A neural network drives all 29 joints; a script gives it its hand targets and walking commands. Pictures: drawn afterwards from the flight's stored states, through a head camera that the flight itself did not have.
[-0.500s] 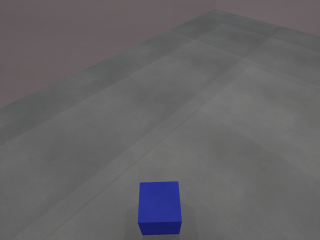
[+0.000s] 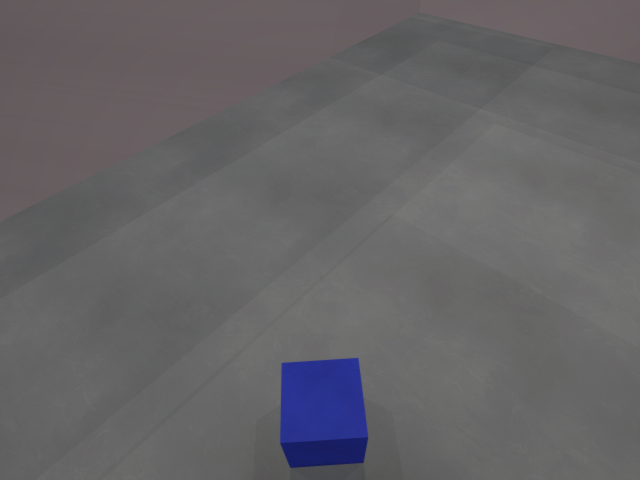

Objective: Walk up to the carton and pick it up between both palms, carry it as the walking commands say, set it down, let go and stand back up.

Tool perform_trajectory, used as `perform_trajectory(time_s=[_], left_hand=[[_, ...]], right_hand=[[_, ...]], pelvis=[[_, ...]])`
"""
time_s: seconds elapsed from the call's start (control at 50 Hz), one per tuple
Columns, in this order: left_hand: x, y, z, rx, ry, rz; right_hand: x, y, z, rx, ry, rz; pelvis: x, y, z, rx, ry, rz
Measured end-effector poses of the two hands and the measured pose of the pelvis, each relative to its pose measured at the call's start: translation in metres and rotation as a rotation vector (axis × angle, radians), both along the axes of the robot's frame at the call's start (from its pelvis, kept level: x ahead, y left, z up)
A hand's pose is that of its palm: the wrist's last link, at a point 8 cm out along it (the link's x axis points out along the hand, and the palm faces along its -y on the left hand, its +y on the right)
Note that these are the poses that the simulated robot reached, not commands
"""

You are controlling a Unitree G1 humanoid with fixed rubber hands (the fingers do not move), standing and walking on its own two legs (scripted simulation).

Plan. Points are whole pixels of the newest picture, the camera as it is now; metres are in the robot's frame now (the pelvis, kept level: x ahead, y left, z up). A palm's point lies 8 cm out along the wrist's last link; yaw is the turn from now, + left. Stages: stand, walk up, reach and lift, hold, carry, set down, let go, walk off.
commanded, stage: walk up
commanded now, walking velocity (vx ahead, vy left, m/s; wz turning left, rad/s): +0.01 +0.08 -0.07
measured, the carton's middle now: (323, 414) +0.43 +0.03 -0.65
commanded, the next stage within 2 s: none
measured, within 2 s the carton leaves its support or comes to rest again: neither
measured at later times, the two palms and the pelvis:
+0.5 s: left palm out of the picture +0.10 +0.22 -0.13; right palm out of the picture -0.06 -0.24 -0.15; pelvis +0.02 -0.02 +0.00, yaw -3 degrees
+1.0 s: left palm out of the picture +0.03 +0.30 -0.13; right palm out of the picture +0.11 -0.23 -0.13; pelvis +0.02 +0.03 +0.00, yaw -3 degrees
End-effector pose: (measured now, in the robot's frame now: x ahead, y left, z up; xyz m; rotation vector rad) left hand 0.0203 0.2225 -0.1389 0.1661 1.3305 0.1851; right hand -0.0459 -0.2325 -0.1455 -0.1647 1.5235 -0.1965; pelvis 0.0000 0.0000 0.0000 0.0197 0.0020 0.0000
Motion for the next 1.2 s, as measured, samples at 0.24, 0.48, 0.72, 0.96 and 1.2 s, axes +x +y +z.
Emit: perform_trajectory(time_s=[0.24, 0.48, 0.72, 0.96, 1.2], left_hand=[[-0.001, 0.008, -0.001, 0.008, 0.002, -0.007], [0.067, 0.002, 0.014, 0.035, -0.090, -0.080], [0.035, -0.002, 0.024, 0.128, 0.006, -0.016], [0.001, 0.059, 0.015, 0.102, 0.049, 0.032], [0.029, 0.098, -0.005, -0.026, 0.016, -0.016]], right_hand=[[0.000, 0.003, -0.001, -0.006, -0.015, -0.009], [-0.012, -0.004, -0.001, 0.026, 0.000, -0.089], [0.095, -0.049, -0.003, 0.028, -0.154, 0.013], [0.157, -0.005, 0.018, 0.007, -0.284, 0.083], [0.093, 0.049, 0.042, -0.088, -0.248, 0.029]], pelvis=[[-0.003, 0.006, -0.002, 0.001, 0.000, -0.009], [0.022, -0.011, 0.001, 0.006, -0.001, -0.052], [0.033, -0.032, 0.004, 0.035, -0.006, -0.057], [0.025, 0.012, 0.004, 0.008, 0.019, -0.054], [0.013, 0.067, 0.011, -0.056, 0.010, -0.053]])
